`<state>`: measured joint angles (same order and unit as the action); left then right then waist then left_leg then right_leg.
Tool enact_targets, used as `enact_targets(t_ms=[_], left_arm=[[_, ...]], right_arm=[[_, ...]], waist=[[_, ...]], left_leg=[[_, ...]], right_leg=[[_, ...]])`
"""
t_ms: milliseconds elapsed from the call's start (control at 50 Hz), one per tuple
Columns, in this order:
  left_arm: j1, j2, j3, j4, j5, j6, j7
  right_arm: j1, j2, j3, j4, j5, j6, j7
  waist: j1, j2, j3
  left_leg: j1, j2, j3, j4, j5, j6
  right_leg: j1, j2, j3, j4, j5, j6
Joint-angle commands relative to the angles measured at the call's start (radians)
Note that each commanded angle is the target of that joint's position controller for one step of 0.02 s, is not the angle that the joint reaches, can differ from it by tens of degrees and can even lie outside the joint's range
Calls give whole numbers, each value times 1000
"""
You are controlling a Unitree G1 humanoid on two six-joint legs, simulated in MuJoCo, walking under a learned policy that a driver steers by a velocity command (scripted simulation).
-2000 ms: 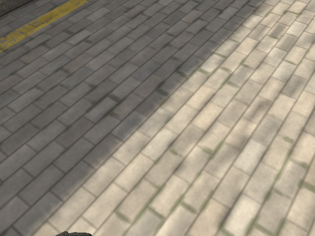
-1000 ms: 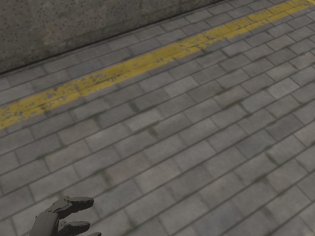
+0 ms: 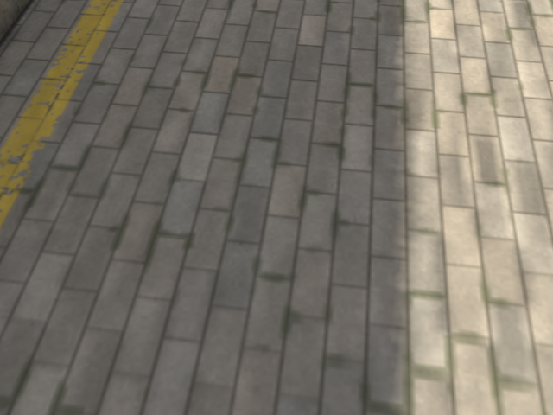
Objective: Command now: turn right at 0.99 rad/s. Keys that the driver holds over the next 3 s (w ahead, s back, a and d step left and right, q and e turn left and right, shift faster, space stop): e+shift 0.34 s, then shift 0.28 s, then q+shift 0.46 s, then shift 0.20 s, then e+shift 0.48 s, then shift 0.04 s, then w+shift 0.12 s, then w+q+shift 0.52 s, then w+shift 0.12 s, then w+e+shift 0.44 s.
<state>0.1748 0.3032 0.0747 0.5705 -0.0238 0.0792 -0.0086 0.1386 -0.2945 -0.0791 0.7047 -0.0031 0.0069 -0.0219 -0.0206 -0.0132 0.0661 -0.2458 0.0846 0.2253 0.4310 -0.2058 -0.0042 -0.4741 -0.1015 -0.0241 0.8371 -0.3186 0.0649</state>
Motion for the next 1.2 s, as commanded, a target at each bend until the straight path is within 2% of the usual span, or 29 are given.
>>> enact_targets(t_ms=[20,40,60,80,100,120,140,160,220,320,500,520,540,560,580,600,620,660,680,740,860,880,900,920,940,960,1000,1100,1200], left_arm=[[16,92,41,-74,-3,3,-15],[60,98,52,-56,-4,5,-12],[144,154,77,-25,-1,3,2],[197,315,115,-37,-1,-6,21],[143,327,106,-78,42,-42,12],[123,275,95,-73,48,-68,1],[85,251,86,-61,30,-80,6],[35,211,73,-68,7,-76,14],[-31,181,54,-90,12,-62,36],[-6,206,64,-79,3,-53,52],[-49,164,34,-76,9,-40,38],[-43,149,28,-72,6,-40,39],[9,104,14,-65,23,-44,38],[78,93,11,-64,23,-52,39],[35,169,33,-65,28,-62,45],[10,212,51,-52,16,-62,48],[4,191,50,-32,14,-54,50],[17,78,16,-10,33,-41,47],[20,38,1,-8,38,-43,40],[-68,47,5,-27,21,-65,42],[50,72,28,45,3,-100,33],[86,104,40,61,8,-102,32],[107,173,57,60,32,-96,39],[49,207,66,61,67,-91,31],[-12,133,44,23,76,-99,32],[-66,84,29,11,67,-102,40],[-107,68,23,8,32,-104,51],[3,121,38,41,42,-80,63],[-13,190,57,61,7,-84,27]], right_arm=[[-41,-183,-59,-57,27,-23,12],[-33,-166,-57,-46,37,-23,15],[27,-121,-48,-21,30,-21,22],[31,-64,-30,-68,-19,-21,29],[-73,-73,-27,-124,-33,-27,16],[-138,-123,-40,-132,-12,-26,7],[-142,-122,-41,-132,1,-29,-3],[-111,-132,-45,-110,-8,-27,-14],[-56,-123,-45,-88,-17,-29,-10],[-97,-82,-26,-92,-2,-30,0],[-43,-93,-23,-85,4,-47,30],[-27,-97,-25,-82,-2,-51,31],[-27,-139,-30,-97,-23,-50,27],[-45,-202,-39,-101,-40,-40,23],[-1,-164,-34,-89,-37,-44,22],[-2,-147,-29,-93,-22,-45,17],[-22,-126,-22,-93,-12,-40,11],[-64,-46,17,-88,-3,-38,12],[-80,-46,21,-85,1,-30,15],[19,-180,-31,-81,17,4,12],[-16,-177,-47,-113,56,27,-10],[-13,-154,-43,-119,57,29,-16],[-21,-98,-27,-139,47,26,-14],[-2,-95,-29,-163,44,17,-6],[44,-176,-55,-133,27,14,-3],[75,-194,-68,-106,33,20,4],[96,-150,-60,-89,29,43,6],[-42,-77,-19,-178,32,43,38],[-32,-90,-15,-200,22,43,46]], waist=[[28,167,-166],[52,145,-173],[73,32,-174],[41,-321,-157],[72,-305,-242],[97,-183,-228],[63,-154,-175],[33,-104,-163],[-10,-117,-193],[13,-127,-189],[16,-173,-189],[5,-147,-177],[31,-17,-201],[89,240,-160],[39,263,-156],[26,181,-134],[30,129,-124],[49,117,-117],[61,143,-105],[-13,218,-99],[49,197,-170],[54,161,-201],[50,-18,-190],[16,-290,-137],[9,-186,-126],[-17,-127,-123],[-18,-110,-89],[75,-117,-88],[54,-141,-110]], left_leg=[[159,265,-131,-37,264,155],[118,243,-90,44,222,106],[-14,176,-31,209,120,33],[-386,37,34,575,-422,-70],[-537,-57,-200,757,-483,-89],[-553,-49,-268,812,-397,-63],[-563,-46,-293,783,-293,-37],[-552,-32,-308,755,-222,-32],[-432,-77,-305,709,-105,-48],[-383,-145,-337,453,-73,-72],[-89,-122,-302,109,-24,-19],[-2,-98,-307,-1,112,1],[101,45,-449,-42,265,49],[131,215,-646,-71,508,202],[95,317,-795,-109,450,329],[84,286,-736,-102,352,319],[72,221,-651,-94,260,268],[19,126,-554,-106,173,205],[0,69,-498,-114,158,181],[89,46,-548,-76,245,203],[89,43,-695,-31,251,173],[-26,10,-661,16,166,124],[-229,-69,-545,191,-27,60],[-388,-181,-352,367,-366,4],[-395,-102,-361,591,-398,-35],[-387,-91,-350,682,-344,-49],[-447,-63,-324,764,-222,-89],[-448,-17,-234,589,-143,-117],[-229,-65,-169,335,-178,-60]], right_leg=[[102,35,-59,-199,26,-61],[200,66,-69,-309,97,-94],[368,66,12,-417,251,-145],[577,-203,410,-406,762,-268],[516,-284,609,-441,690,-435],[494,-239,523,-479,554,-408],[453,-184,465,-490,464,-351],[426,-149,422,-481,423,-305],[329,-83,371,-462,491,-280],[327,-38,453,-431,391,-265],[267,-12,553,-328,459,-241],[230,19,538,-312,360,-208],[166,92,469,-204,122,-152],[31,259,296,-21,-264,-77],[-46,228,254,175,-375,-24],[-71,198,246,298,-317,-6],[-72,190,242,338,-255,8],[14,151,234,258,-180,34],[58,130,157,136,-158,43],[82,167,74,-101,-184,46],[281,181,102,-498,76,-27],[426,110,129,-520,149,-55],[533,-79,287,-521,227,-143],[465,-266,478,-546,439,-287],[427,-308,440,-535,550,-330],[408,-251,338,-516,561,-295],[426,-169,198,-493,573,-246],[479,-168,87,-496,595,-281],[412,-192,50,-451,634,-278]])
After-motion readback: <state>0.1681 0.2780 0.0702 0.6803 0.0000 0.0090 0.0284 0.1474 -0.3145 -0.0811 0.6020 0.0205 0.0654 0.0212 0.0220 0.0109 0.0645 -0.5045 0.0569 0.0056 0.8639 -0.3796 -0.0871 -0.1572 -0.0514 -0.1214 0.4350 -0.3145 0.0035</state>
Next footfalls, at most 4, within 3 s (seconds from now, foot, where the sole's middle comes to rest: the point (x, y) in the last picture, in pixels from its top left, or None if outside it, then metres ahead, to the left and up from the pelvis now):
0.06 right None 0.04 -0.14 -0.78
0.54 left None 0.16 0.05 -0.78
0.88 right None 0.01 -0.14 -0.78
1.28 left None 0.13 0.11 -0.78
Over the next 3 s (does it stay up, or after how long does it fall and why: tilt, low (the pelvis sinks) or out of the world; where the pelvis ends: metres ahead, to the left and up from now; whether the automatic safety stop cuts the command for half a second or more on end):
stays up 0.90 -0.22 -0.02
